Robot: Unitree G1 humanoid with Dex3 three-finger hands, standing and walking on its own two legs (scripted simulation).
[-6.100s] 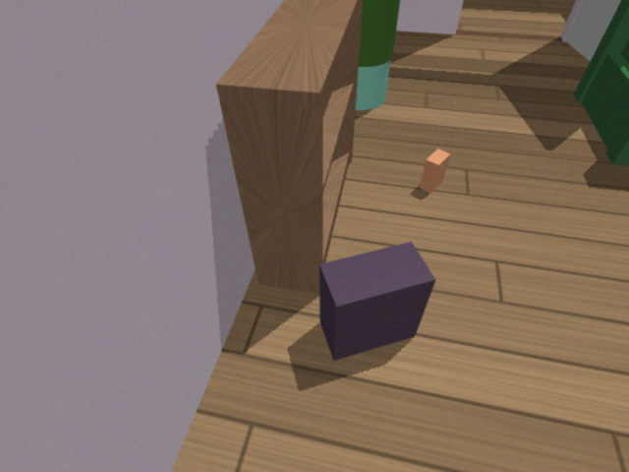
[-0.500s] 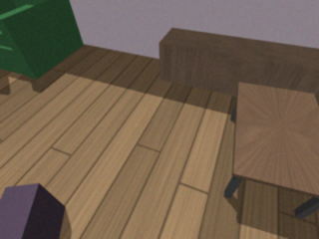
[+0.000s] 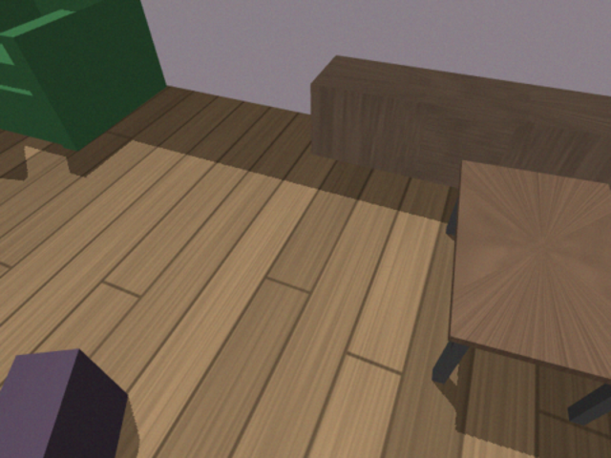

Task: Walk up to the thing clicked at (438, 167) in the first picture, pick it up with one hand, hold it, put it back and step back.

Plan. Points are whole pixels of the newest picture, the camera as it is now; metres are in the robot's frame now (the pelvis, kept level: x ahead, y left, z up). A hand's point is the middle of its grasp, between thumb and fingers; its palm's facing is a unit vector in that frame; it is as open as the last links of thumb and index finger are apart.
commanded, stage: stand
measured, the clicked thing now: out of the picture +0.88 +1.43 -0.70
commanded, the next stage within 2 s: walk up in 0.68 s
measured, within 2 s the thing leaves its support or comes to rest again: neither
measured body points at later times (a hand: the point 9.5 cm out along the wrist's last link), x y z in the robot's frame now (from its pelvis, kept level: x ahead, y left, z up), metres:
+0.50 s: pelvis +0.01 +0.00 +0.00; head +0.02 +0.00 +0.45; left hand +0.08 +0.30 -0.13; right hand +0.08 -0.30 -0.13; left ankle -0.02 +0.13 -0.75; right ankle +0.02 -0.14 -0.75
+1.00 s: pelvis +0.08 -0.06 -0.03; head +0.08 -0.09 +0.42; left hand +0.18 +0.28 -0.11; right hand +0.08 -0.41 -0.16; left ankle -0.02 +0.12 -0.74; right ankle +0.15 -0.18 -0.75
